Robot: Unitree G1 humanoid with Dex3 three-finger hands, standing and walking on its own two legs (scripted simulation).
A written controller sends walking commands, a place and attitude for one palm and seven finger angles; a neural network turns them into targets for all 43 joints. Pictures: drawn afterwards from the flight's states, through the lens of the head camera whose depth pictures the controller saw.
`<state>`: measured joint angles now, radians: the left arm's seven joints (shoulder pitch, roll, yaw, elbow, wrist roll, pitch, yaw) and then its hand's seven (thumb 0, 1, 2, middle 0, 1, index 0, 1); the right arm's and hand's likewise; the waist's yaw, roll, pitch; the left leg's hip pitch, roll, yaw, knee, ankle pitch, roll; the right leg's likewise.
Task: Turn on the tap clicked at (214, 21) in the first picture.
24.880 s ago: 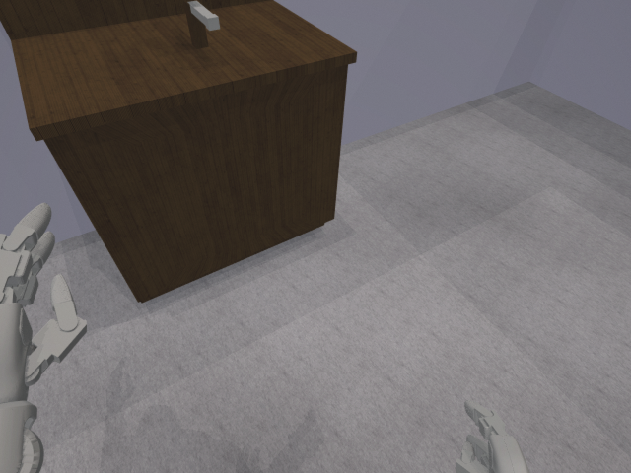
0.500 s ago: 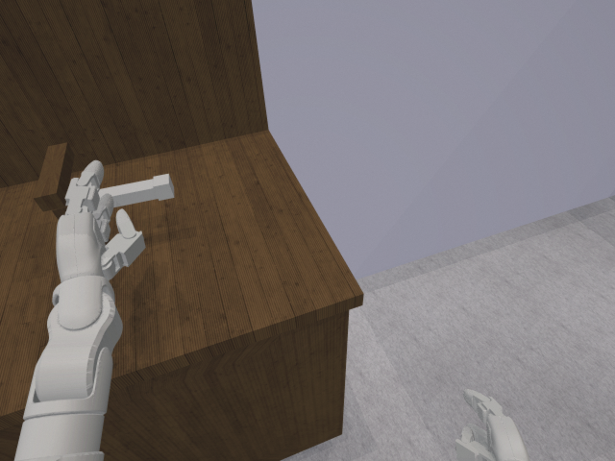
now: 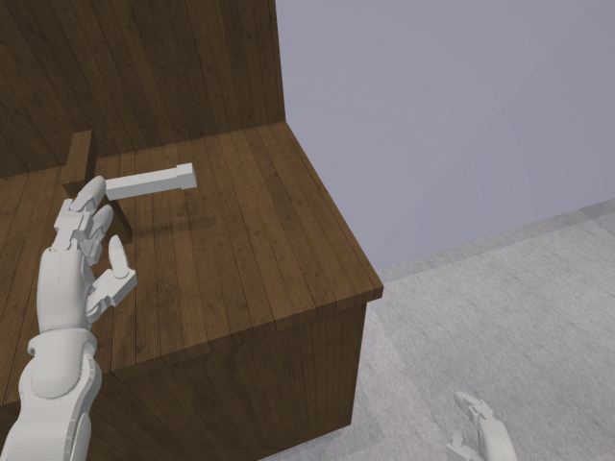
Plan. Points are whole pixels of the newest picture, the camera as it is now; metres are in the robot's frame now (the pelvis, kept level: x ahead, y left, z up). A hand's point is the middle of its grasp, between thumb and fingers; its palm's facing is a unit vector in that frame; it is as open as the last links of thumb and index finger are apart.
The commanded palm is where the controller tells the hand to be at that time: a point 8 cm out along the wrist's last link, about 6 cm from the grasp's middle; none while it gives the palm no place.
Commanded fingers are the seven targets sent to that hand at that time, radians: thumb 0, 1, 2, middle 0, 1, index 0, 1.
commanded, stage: draw the hand back beside the body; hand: left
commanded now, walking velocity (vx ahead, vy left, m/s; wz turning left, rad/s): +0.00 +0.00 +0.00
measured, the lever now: (186, 176) +0.49 +0.24 +0.12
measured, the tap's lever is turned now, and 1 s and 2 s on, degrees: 86 86 86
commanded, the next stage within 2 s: step back with the hand held close in 0.62 s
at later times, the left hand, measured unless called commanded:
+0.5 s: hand (76, 329) +0.20 +0.26 +0.15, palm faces +0.45 -0.83 -0.33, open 7.4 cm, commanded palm +0.16 +0.30 +0.16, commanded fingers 0.00 0.90 0.90 -0.20 -0.30 -0.20 -0.30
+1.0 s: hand (91, 339) +0.19 +0.24 +0.14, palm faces +0.35 -0.84 -0.42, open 7.4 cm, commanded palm +0.14 +0.29 +0.17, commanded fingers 0.00 0.90 0.90 -0.20 -0.30 -0.20 -0.30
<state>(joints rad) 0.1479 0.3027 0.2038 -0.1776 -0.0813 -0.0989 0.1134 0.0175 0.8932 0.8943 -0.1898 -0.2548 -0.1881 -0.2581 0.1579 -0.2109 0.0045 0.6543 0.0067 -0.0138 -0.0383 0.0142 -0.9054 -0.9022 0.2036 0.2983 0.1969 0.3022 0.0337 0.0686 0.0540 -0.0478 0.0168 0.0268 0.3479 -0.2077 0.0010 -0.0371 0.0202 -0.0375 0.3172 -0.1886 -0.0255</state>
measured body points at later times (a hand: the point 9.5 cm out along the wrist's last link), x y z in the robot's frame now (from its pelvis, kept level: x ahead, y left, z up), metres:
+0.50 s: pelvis +0.01 +0.01 +0.00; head -0.01 -0.01 +0.45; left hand +0.17 +0.30 +0.17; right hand +0.21 -0.20 -0.09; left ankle +0.00 +0.12 -0.75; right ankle +0.00 -0.10 -0.75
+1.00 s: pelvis -0.01 +0.00 -0.01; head +0.00 -0.02 +0.44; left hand +0.17 +0.28 +0.16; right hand +0.18 -0.23 -0.09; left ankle +0.00 +0.12 -0.75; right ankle +0.00 -0.10 -0.75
